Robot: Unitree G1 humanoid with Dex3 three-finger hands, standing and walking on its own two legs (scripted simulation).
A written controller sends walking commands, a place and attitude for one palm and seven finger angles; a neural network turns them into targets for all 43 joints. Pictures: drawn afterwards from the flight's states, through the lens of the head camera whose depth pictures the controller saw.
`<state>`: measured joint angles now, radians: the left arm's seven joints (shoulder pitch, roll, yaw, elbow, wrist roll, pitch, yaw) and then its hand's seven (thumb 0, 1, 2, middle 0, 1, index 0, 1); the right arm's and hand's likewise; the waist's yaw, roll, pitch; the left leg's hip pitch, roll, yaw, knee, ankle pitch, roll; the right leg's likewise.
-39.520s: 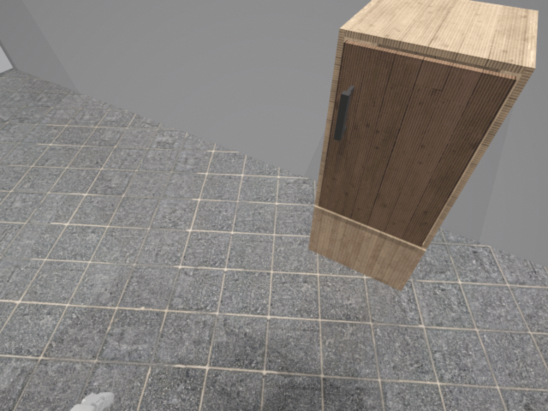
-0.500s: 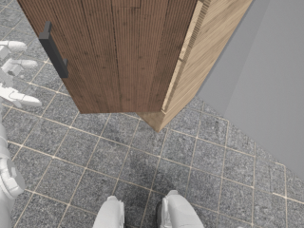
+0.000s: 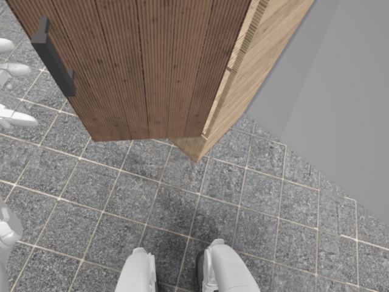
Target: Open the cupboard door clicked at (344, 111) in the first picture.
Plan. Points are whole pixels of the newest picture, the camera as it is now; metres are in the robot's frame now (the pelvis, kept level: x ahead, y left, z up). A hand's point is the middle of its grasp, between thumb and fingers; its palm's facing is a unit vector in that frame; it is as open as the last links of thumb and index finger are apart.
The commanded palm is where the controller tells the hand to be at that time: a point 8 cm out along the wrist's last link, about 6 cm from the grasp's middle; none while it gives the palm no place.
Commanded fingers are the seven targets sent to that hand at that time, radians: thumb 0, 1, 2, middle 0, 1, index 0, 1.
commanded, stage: move the hooked fingers beside the handle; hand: left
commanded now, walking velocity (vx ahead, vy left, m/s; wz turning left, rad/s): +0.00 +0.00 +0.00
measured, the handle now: (58, 60) +0.53 +0.23 +0.06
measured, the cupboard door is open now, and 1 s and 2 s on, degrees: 48 48 48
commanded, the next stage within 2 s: slide the fingers in behind the handle in 0.52 s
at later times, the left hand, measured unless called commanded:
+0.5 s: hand (10, 88) +0.47 +0.30 +0.07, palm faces +0.05 -1.00 +0.00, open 14.0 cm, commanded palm +0.45 +0.33 +0.06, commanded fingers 0.00 -0.50 0.30 -0.30 -1.20 -0.30 -1.20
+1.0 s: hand (35, 87) +0.48 +0.26 +0.06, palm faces +0.03 -1.00 +0.00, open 14.0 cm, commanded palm +0.46 +0.30 +0.06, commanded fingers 0.00 -0.50 0.30 -0.30 -1.20 -0.30 -1.20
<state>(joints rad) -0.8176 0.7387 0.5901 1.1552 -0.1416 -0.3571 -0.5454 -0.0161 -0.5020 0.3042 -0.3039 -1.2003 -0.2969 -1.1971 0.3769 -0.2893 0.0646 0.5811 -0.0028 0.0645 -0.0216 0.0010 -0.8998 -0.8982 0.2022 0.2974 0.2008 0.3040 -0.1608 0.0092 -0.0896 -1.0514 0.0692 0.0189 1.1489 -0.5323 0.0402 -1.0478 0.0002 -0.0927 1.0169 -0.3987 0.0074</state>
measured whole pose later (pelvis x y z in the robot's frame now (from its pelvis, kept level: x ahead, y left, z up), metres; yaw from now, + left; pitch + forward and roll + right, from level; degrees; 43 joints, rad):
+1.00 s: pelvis +0.00 -0.01 +0.00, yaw +1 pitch +24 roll -4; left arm -0.79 0.63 0.51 1.10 -0.15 -0.36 -0.45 -0.02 -0.50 0.30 -0.30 -1.20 -0.30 -1.20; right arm 0.37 -0.28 0.06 0.58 0.00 0.07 -0.02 0.00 -0.90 -0.90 0.20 0.30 0.20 0.30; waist -0.16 0.02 -0.10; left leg -1.02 0.06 0.02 1.13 -0.53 0.03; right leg -1.02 0.00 -0.09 1.01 -0.40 0.00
